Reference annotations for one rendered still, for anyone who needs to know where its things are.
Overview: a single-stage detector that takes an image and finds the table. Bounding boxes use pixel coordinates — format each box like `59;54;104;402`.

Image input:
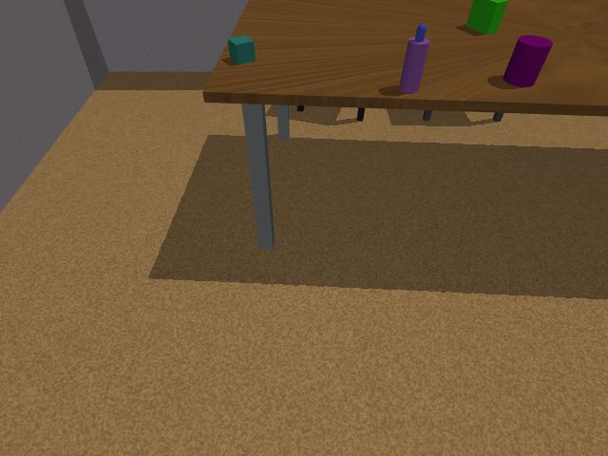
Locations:
202;0;608;250

